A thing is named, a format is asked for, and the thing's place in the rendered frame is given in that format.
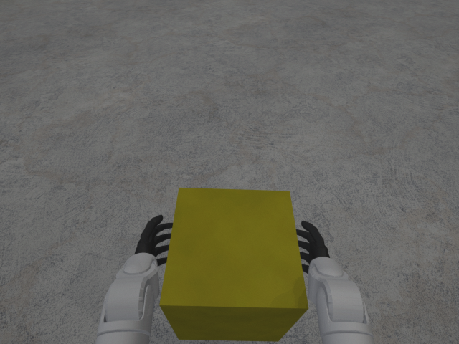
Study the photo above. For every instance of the robot left hand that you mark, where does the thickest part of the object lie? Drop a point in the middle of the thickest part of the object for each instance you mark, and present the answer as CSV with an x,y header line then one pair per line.
x,y
149,239

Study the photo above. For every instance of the robot right hand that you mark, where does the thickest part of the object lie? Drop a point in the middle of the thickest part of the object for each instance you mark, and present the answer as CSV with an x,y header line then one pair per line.
x,y
315,247

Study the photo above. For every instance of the left robot forearm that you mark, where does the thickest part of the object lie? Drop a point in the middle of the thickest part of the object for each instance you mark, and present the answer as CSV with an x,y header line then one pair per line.
x,y
127,312

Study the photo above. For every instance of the carton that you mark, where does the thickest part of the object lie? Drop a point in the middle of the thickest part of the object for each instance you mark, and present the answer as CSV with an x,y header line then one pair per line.
x,y
233,270

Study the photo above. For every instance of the right robot forearm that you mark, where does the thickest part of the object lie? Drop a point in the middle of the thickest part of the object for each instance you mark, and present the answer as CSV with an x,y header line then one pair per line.
x,y
341,308

